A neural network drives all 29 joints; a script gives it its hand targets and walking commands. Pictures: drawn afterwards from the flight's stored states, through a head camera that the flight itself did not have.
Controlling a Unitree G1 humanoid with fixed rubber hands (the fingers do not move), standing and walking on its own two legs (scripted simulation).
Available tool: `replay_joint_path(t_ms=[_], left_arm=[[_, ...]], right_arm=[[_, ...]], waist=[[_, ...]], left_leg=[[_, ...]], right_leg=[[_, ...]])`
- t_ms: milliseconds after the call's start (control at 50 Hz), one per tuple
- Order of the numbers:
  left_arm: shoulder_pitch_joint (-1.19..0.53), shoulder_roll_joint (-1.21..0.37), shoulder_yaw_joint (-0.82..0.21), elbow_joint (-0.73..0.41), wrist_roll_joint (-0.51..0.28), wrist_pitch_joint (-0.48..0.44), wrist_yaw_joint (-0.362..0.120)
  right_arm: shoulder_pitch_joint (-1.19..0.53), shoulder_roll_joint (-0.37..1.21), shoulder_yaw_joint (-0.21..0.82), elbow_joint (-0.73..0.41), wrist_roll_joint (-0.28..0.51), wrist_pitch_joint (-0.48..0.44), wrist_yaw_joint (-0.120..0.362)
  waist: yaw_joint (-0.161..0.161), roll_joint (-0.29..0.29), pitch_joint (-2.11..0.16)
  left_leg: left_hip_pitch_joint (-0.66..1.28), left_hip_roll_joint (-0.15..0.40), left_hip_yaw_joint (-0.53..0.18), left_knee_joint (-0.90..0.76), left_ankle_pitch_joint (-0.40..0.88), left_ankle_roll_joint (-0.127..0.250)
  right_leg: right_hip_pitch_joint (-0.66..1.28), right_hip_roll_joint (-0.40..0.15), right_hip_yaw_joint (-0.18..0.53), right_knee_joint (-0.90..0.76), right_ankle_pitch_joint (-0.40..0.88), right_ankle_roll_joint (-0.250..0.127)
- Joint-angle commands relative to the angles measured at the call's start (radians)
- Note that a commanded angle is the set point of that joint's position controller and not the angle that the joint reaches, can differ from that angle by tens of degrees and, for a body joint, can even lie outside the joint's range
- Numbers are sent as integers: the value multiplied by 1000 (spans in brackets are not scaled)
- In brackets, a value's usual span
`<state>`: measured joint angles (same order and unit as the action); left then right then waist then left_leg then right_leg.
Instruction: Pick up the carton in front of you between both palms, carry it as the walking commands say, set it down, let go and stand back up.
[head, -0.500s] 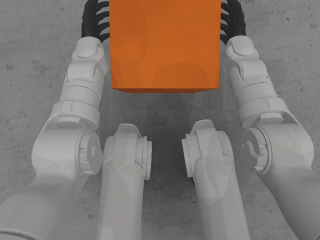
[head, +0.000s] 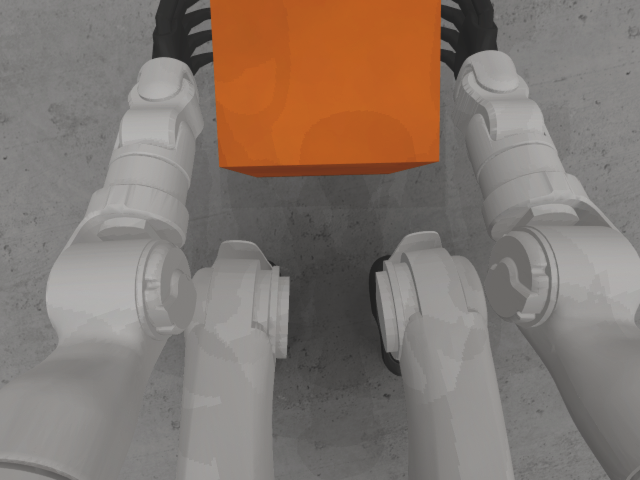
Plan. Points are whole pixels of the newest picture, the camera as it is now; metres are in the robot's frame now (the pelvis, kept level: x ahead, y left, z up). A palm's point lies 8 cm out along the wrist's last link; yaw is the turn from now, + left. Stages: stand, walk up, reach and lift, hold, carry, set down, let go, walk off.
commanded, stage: set down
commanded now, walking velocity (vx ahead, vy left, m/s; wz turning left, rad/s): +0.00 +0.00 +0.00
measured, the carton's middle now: (323, 90) +0.50 +0.00 -0.24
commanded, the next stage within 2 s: let go in 1.40 s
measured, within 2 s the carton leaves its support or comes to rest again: neither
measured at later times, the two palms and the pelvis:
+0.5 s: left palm (137, 55) +0.52 +0.19 -0.15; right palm (514, 45) +0.51 -0.19 -0.15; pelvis +0.00 +0.00 +0.00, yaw +0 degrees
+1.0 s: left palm out of the picture +0.52 +0.19 +0.03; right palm out of the picture +0.52 -0.20 +0.03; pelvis +0.02 +0.00 +0.13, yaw +0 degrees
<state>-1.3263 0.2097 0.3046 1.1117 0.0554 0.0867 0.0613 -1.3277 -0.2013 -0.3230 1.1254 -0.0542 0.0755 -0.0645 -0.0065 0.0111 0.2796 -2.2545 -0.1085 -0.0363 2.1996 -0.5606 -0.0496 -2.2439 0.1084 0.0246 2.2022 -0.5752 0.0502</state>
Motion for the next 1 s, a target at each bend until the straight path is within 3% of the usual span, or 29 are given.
replay_joint_path(t_ms=[0,60,80,140,160,180,200,220,260,280,340,360,380,440,460,480,500,520,540,600,620,660,700,740,840,900,940,960,980], left_arm=[[-441,-522,-166,-57,-15,-26,-157],[-361,-306,-132,-45,-16,-54,-110],[-305,-147,-97,-51,-24,-72,-74],[-221,211,-94,-16,-116,-95,34],[-199,212,-108,7,-132,-101,43],[-223,223,-154,-21,-182,-111,43],[-216,251,-123,-34,-179,-122,44],[-213,229,-183,-18,-217,-124,38],[-226,242,-167,-85,-233,-128,33],[-220,208,-208,-119,-261,-119,27],[-171,237,-226,-143,-300,-112,25],[-193,221,-236,-189,-304,-102,24],[-177,225,-235,-174,-306,-98,23],[-156,266,-223,-259,-295,-78,40],[-125,283,-198,-304,-279,-68,49],[-77,276,-149,-285,-230,-55,51],[-101,271,-183,-364,-259,-45,53],[-76,247,-163,-353,-225,-34,54],[-35,238,-152,-351,-250,-29,53],[-34,225,-115,-407,-201,-9,41],[2,187,-124,-386,-184,-1,37],[35,222,-68,-311,-128,2,25],[39,171,-59,-318,-136,2,17],[41,153,-78,-293,-130,-5,10],[63,146,-67,-355,-131,-15,0],[90,188,-64,-380,-139,-6,-7],[81,185,-70,-397,-119,6,-18],[92,156,-64,-433,-133,9,-19],[80,206,-51,-433,-120,13,-18]], right_arm=[[-412,525,168,-48,-6,-13,153],[-326,281,123,5,15,-49,102],[-304,138,100,-3,27,-60,67],[-195,-233,70,-12,93,-99,-38],[-203,-267,103,29,123,-103,-43],[-216,-242,118,-14,152,-107,-46],[-226,-284,135,-29,175,-110,-46],[-221,-220,204,-52,218,-116,-36],[-241,-266,222,-61,271,-118,-28],[-222,-267,237,-124,280,-128,-24],[-177,-220,285,-139,341,-106,-20],[-190,-267,252,-165,320,-100,-27],[-155,-230,259,-195,323,-92,-28],[-143,-275,238,-281,309,-74,-41],[-105,-251,207,-313,287,-67,-46],[-79,-285,189,-306,263,-51,-49],[-85,-272,179,-356,243,-48,-52],[-71,-296,157,-386,231,-37,-55],[-46,-273,158,-395,213,-26,-55],[-36,-220,127,-436,192,1,-48],[26,-225,97,-383,148,3,-42],[50,-180,116,-353,160,14,-39],[28,-161,108,-348,139,6,-28],[74,-187,56,-320,103,0,-24],[61,-156,76,-366,114,-4,-13],[100,-123,103,-413,123,10,-16],[84,-177,52,-452,100,19,-13],[78,-178,58,-478,96,20,-13],[114,-159,88,-432,108,32,-7]], waist=[[11,-20,-760],[-12,0,-790],[27,-4,-805],[-32,-26,-854],[-9,-10,-873],[-41,-20,-886],[21,2,-925],[-26,-41,-947],[30,-14,-1015],[-12,-11,-1098],[26,-26,-1158],[-1,26,-1191],[-19,-11,-1204],[7,13,-1366],[-23,-23,-1409],[28,20,-1363],[-42,-48,-1443],[1,33,-1471],[-32,-13,-1451],[7,3,-1355],[-35,2,-1346],[29,25,-1255],[14,-40,-1198],[-21,-5,-1186],[24,2,-1294],[10,-63,-1343],[-10,-11,-1378],[23,10,-1398],[3,-39,-1386]], left_leg=[[313,-21,49,-163,150,40],[331,1,57,-170,169,27],[340,6,61,-172,180,24],[408,48,45,-170,161,7],[430,50,58,-160,190,-1],[414,64,32,-164,175,8],[430,72,36,-148,246,8],[424,77,40,-141,255,17],[434,79,53,-155,286,16],[468,85,54,-141,310,12],[546,82,56,-157,298,27],[536,86,66,-155,295,12],[597,82,58,-163,306,20],[702,68,71,-172,334,17],[705,66,63,-201,302,21],[669,57,88,-222,285,15],[701,52,69,-249,290,14],[743,46,95,-254,297,11],[723,42,89,-272,264,17],[683,33,101,-333,269,18],[697,35,91,-362,273,15],[665,40,109,-374,249,15],[537,36,99,-435,205,23],[580,36,92,-469,210,17],[641,28,109,-529,285,12],[678,27,102,-600,242,25],[728,28,97,-616,294,11],[800,22,108,-644,328,5],[809,28,107,-667,292,9]], right_leg=[[284,23,-39,-195,148,-48],[337,5,-49,-188,195,-34],[334,-9,-48,-171,190,-26],[378,-55,-49,-173,198,-5],[389,-55,-33,-170,216,-8],[403,-69,-44,-164,240,-3],[382,-74,-20,-157,271,-12],[421,-74,-28,-159,298,-12],[451,-83,-14,-155,311,-13],[486,-73,-25,-150,341,-23],[511,-80,-37,-156,319,-13],[557,-90,-29,-169,334,-22],[526,-79,-48,-185,323,-15],[622,-79,-48,-207,330,-16],[673,-71,-70,-204,318,-23],[637,-60,-51,-235,293,-27],[730,-60,-81,-243,317,-19],[713,-37,-65,-283,315,-30],[699,-48,-82,-281,281,-26],[646,-40,-83,-343,281,-25],[636,-33,-99,-361,282,-20],[593,-32,-57,-414,240,-17],[668,-36,-57,-442,260,-23],[587,-26,-74,-479,238,-14],[703,-35,-68,-544,320,-18],[807,-30,-84,-602,293,-2],[814,-30,-77,-630,345,-7],[806,-22,-87,-654,345,-12],[831,-20,-87,-682,315,-5]])
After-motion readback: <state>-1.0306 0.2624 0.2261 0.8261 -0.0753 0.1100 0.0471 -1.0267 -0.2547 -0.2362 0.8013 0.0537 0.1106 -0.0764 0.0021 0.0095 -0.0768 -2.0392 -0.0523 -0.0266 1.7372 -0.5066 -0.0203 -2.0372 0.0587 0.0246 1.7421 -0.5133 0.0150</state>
